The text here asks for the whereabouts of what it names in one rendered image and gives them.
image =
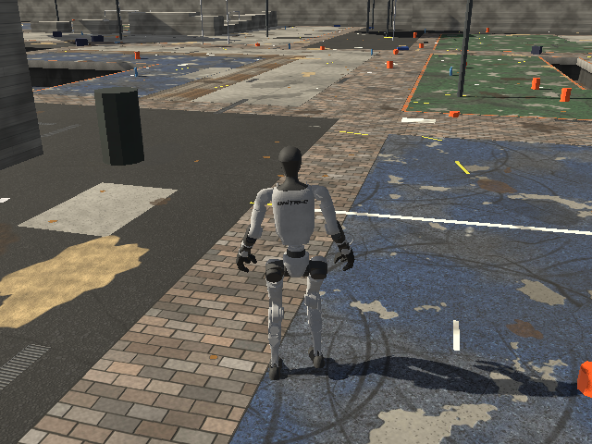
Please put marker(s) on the right robot upper arm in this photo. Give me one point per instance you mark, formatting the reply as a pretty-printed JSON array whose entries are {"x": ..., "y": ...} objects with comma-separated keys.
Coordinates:
[{"x": 321, "y": 193}]

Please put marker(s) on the left robot upper arm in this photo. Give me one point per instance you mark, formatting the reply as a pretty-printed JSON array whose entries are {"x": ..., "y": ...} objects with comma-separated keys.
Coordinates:
[{"x": 263, "y": 197}]

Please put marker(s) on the robot right hand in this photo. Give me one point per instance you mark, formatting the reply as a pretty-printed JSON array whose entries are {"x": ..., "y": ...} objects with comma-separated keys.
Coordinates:
[{"x": 349, "y": 257}]

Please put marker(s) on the robot left hand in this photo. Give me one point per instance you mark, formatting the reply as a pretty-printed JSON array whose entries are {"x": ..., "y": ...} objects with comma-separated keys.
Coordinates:
[{"x": 240, "y": 260}]

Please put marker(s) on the robot left forearm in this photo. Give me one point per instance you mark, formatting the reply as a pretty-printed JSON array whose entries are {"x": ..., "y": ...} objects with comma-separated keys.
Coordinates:
[{"x": 247, "y": 244}]

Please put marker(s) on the robot right foot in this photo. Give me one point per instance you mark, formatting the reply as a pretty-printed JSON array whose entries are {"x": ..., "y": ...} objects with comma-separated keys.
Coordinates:
[{"x": 318, "y": 361}]

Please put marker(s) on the robot right forearm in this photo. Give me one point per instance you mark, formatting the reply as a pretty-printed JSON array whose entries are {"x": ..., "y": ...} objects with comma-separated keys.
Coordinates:
[{"x": 341, "y": 241}]

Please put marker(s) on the robot left thigh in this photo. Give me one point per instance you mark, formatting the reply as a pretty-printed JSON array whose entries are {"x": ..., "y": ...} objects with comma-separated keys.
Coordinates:
[{"x": 274, "y": 274}]

